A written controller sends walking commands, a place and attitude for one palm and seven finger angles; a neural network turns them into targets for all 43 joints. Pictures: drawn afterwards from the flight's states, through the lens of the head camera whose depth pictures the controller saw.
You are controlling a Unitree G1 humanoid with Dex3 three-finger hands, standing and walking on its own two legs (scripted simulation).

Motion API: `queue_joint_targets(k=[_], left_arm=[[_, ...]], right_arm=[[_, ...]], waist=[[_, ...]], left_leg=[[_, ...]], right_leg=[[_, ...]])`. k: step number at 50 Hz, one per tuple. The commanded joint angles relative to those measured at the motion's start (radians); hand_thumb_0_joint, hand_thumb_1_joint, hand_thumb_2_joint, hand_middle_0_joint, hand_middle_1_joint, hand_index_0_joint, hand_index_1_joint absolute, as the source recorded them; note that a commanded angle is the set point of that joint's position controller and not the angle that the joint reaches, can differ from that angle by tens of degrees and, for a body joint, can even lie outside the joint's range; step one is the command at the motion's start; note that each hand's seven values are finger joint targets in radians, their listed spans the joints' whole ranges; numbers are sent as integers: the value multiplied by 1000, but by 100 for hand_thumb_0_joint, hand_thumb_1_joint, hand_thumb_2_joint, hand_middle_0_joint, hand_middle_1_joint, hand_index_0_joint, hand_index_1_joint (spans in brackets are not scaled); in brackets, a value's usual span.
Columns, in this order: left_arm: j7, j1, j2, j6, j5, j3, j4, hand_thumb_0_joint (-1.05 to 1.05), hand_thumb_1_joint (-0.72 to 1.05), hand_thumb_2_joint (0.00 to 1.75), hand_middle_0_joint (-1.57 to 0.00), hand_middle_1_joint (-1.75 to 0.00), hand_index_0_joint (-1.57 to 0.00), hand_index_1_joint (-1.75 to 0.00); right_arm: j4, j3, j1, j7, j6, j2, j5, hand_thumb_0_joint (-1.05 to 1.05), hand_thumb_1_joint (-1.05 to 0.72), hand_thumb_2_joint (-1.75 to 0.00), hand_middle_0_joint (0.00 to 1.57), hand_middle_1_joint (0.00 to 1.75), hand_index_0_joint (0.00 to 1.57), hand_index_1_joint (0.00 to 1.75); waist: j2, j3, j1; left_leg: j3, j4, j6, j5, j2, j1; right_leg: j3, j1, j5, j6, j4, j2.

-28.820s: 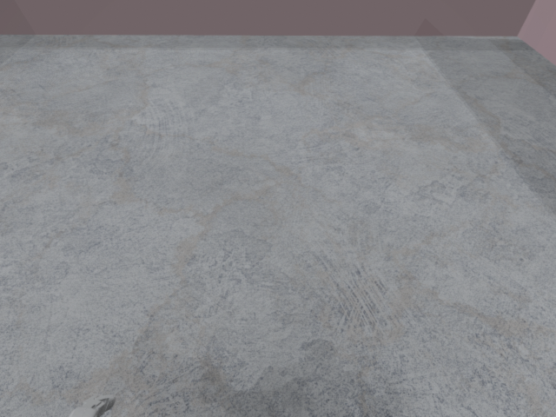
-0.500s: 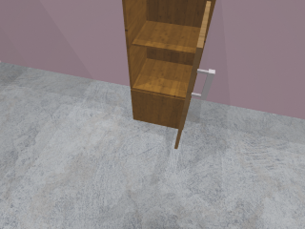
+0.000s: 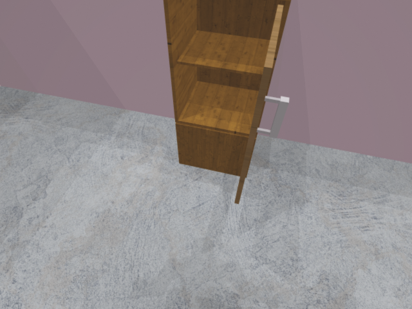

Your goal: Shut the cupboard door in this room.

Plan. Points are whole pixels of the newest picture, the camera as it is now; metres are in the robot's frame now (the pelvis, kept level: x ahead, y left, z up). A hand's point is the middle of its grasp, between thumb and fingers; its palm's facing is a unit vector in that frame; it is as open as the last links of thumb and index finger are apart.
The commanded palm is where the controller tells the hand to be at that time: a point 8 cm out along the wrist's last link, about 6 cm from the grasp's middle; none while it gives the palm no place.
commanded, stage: look at it before walking up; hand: left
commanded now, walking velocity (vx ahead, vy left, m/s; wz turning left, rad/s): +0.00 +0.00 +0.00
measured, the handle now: (271, 117) +0.60 -0.14 +0.02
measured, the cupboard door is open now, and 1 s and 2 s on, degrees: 89 89 89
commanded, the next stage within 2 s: walk around to get in front in 0.02 s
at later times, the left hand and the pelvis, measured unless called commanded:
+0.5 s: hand out of the picture +0.05 +0.19 -0.18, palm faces -0.15 -0.95 -0.29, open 7.3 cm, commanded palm none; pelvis -0.03 -0.02 -0.02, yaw -10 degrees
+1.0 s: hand out of the picture +0.07 +0.14 -0.16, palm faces -0.30 -0.91 -0.27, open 7.3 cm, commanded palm none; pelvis -0.04 -0.04 -0.01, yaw -24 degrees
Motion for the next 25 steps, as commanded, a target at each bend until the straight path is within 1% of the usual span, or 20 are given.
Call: queue_joint_targets(k=[1, 4, 5, 6, 8, 9, 10, 11, 13, 14, 16, 17, 18, 19, 20, 21, 22, 23, 24, 25], left_arm=[[12, -21, 208, -22, 1, 42, -57, 0, 90, 90, -20, -30, -20, -30], [11, -20, 209, -21, 1, 41, -57, 0, 90, 90, -20, -30, -20, -30], [11, -22, 207, -21, 1, 42, -56, 0, 90, 90, -20, -30, -20, -30], [10, -22, 209, -21, 1, 41, -55, 0, 90, 90, -20, -30, -20, -30], [10, -26, 204, -15, 1, 44, -59, 0, 90, 90, -20, -30, -20, -30], [11, -12, 176, -5, 1, 43, -61, 0, 90, 90, -20, -30, -20, -30], [14, 14, 131, 6, -1, 36, -55, 0, 90, 90, -20, -30, -20, -30], [15, 29, 104, 16, -1, 32, -54, 0, 90, 90, -20, -30, -20, -30], [13, 36, 106, 30, 1, 40, -72, 0, 90, 90, -20, -30, -20, -30], [11, 36, 106, 35, 3, 44, -81, 0, 90, 90, -20, -30, -20, -30], [5, 39, 100, 45, 5, 50, -104, 0, 90, 90, -20, -30, -20, -30], [1, 40, 93, 51, 6, 52, -115, 0, 90, 90, -20, -30, -20, -30], [-3, 37, 80, 57, 8, 54, -129, 0, 90, 90, -20, -30, -20, -30], [-5, 40, 67, 64, 9, 57, -144, 0, 90, 90, -20, -30, -20, -30], [-6, 41, 53, 68, 11, 63, -156, 0, 90, 90, -20, -30, -20, -30], [-8, 43, 48, 71, 12, 67, -167, 0, 90, 90, -20, -30, -20, -30], [-11, 56, 35, 69, 13, 71, -173, 0, 90, 90, -20, -30, -20, -30], [-14, 96, 25, 66, 14, 76, -170, 0, 90, 90, -20, -30, -20, -30], [-18, 142, 28, 62, 15, 78, -162, 0, 90, 90, -20, -30, -20, -30], [-18, 210, 34, 57, 16, 88, -146, 0, 90, 90, -20, -30, -20, -30]], right_arm=[[-53, -35, -27, -17, -19, -206, 2, 0, -90, -90, 20, 30, 20, 30], [-55, -36, -30, -17, -18, -207, 3, 0, -90, -90, 20, 30, 20, 30], [-54, -35, -27, -17, -18, -208, 3, 0, -90, -90, 20, 30, 20, 30], [-51, -34, -29, -17, -19, -207, 2, 0, -90, -90, 20, 30, 20, 30], [-53, -38, -18, -20, -18, -204, 0, 0, -90, -90, 20, 30, 20, 30], [-53, -35, 2, -23, -13, -170, -1, 0, -90, -90, 20, 30, 20, 30], [-48, -29, 30, -25, -6, -123, -3, 0, -90, -90, 20, 30, 20, 30], [-48, -26, 55, -28, 2, -92, -2, 0, -90, -90, 20, 30, 20, 30], [-63, -35, 62, -32, 13, -99, -2, 0, -90, -90, 20, 30, 20, 30], [-74, -41, 67, -33, 18, -105, -2, 0, -90, -90, 20, 30, 20, 30], [-98, -55, 61, -35, 24, -119, -6, 0, -90, -90, 20, 30, 20, 30], [-108, -62, 59, -35, 26, -128, -6, 0, -90, -90, 20, 30, 20, 30], [-117, -70, 62, -34, 25, -134, -8, 0, -90, -90, 20, 30, 20, 30], [-127, -74, 63, -32, 23, -142, -8, 0, -90, -90, 20, 30, 20, 30], [-135, -79, 58, -31, 22, -138, -10, 0, -90, -90, 20, 30, 20, 30], [-148, -82, 44, -31, 21, -132, -11, 0, -90, -90, 20, 30, 20, 30], [-161, -86, 20, -29, 20, -126, -15, 0, -90, -90, 20, 30, 20, 30], [-171, -91, -13, -27, 22, -126, -17, 0, -90, -90, 20, 30, 20, 30], [-180, -93, -30, -25, 25, -130, -16, 0, -90, -90, 20, 30, 20, 30], [-189, -97, -51, -24, 29, -125, -12, 0, -90, -90, 20, 30, 20, 30]], waist=[[6, -103, -2], [-2, -89, -2], [13, -85, -3], [10, -86, -3], [8, -78, -6], [6, -72, -6], [22, -79, -9], [19, -76, -12], [29, -59, -12], [29, -65, -13], [67, -46, -13], [103, -29, -12], [152, -13, -13], [178, -9, -11], [178, -9, -9], [174, -3, -4], [176, -6, 12], [176, -12, 34], [137, -33, 52], [87, -54, 89]], left_leg=[[-100, -14, 14, 336, 136, 34], [-100, -16, 15, 324, 137, 35], [-97, -22, 13, 302, 137, 27], [-100, -23, 13, 302, 136, 27], [-83, -12, 9, 317, 143, 39], [-64, 12, 5, 332, 147, 44], [-45, 36, -3, 345, 149, 52], [-29, 52, -9, 348, 153, 51], [-18, 74, -7, 329, 168, 46], [-20, 80, -1, 308, 179, 49], [-34, 81, 24, 283, 216, 48], [-56, 65, 50, 279, 252, 39], [-84, 44, 91, 314, 306, 26], [-108, 23, 140, 347, 354, 17], [-108, 25, 172, 380, 382, 12], [-89, 35, 179, 386, 393, -19], [-54, 62, 165, 399, 387, -51], [-13, 97, 137, 369, 368, -93], [22, 161, 105, 319, 339, -121], [59, 267, 63, 225, 306, -174]], right_leg=[[97, 16, 359, -32, -21, -137], [100, 2, 348, -32, -24, -134], [99, 4, 325, -31, -31, -136], [102, 5, 326, -32, -31, -134], [112, -15, 354, -36, -15, -127], [113, -35, 379, -34, 6, -125], [117, -51, 404, -29, 31, -124], [118, -70, 416, -24, 57, -118], [123, -121, 392, -20, 106, -104], [127, -146, 361, -19, 135, -92], [118, -219, 278, -12, 212, -63], [102, -264, 164, -5, 283, -42], [79, -308, -43, 3, 389, -19], [65, -349, -229, 9, 509, -7], [69, -376, -307, 12, 576, -15], [78, -373, -320, 10, 601, -31], [71, -339, -308, 3, 566, -44], [46, -275, -267, 1, 506, -47], [19, -214, -184, 3, 426, -35], [8, -123, -45, 7, 302, -32]])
